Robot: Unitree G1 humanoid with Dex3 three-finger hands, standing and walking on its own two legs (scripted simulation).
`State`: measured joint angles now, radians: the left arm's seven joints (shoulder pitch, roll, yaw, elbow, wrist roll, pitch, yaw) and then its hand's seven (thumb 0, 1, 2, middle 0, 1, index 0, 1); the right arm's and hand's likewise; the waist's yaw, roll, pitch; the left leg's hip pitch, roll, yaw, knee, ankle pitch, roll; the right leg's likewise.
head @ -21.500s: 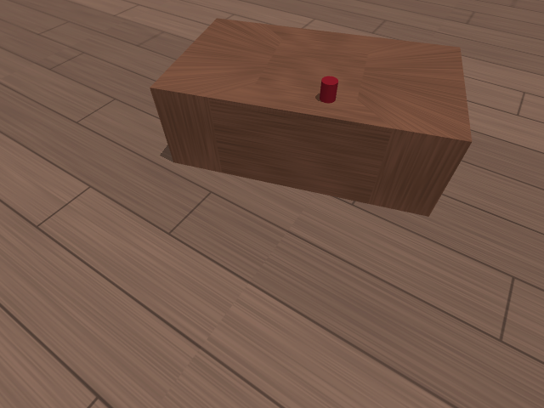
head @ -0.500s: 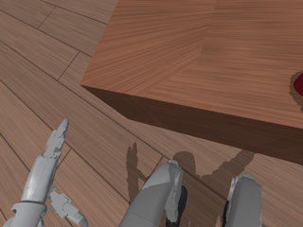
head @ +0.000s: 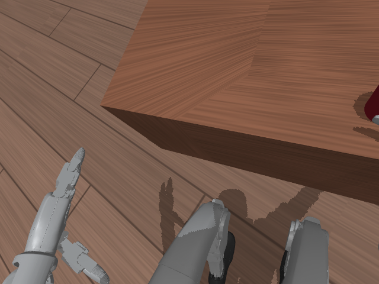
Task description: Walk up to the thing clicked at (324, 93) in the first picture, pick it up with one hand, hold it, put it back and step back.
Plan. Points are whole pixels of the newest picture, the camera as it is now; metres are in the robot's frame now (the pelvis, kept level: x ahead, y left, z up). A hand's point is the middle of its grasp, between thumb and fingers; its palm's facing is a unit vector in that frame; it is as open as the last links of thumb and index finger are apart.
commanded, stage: withdraw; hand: right
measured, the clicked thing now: out of the picture +0.51 -0.24 -0.07
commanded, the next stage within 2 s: rise in 0.34 s
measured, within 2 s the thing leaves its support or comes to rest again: neither
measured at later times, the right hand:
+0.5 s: hand out of the picture +0.50 -0.34 +0.09, palm faces +0.38 +0.92 -0.05, open 17.5 cm
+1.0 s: hand out of the picture +0.39 -0.35 +0.14, palm faces +0.37 +0.86 -0.35, open 17.2 cm
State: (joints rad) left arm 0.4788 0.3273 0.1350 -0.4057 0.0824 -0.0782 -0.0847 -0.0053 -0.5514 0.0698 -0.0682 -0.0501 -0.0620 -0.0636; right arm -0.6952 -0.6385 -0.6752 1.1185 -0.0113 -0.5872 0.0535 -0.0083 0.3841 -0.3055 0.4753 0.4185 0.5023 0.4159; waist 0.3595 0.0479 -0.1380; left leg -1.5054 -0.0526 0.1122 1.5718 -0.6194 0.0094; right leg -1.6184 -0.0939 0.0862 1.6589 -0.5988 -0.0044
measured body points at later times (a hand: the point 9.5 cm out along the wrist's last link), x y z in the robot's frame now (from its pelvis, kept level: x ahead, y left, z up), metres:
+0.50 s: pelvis +0.02 +0.00 +0.07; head +0.16 -0.07 +0.49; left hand +0.19 +0.25 +0.12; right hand +0.47 -0.38 +0.09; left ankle +0.05 +0.12 -0.53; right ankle +0.06 -0.12 -0.53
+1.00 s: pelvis +0.06 -0.02 +0.16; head +0.11 -0.05 +0.60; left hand +0.25 +0.16 +0.13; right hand +0.36 -0.40 +0.16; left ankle +0.05 +0.12 -0.53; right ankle +0.06 -0.12 -0.53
